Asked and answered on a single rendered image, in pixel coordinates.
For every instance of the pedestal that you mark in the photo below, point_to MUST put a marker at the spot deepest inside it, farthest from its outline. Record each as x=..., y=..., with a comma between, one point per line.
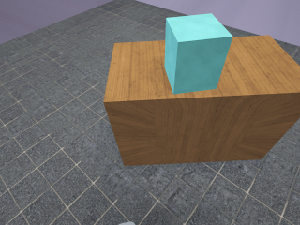
x=256, y=102

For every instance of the carton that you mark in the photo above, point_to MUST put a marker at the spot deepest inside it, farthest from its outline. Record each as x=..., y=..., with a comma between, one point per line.
x=196, y=48

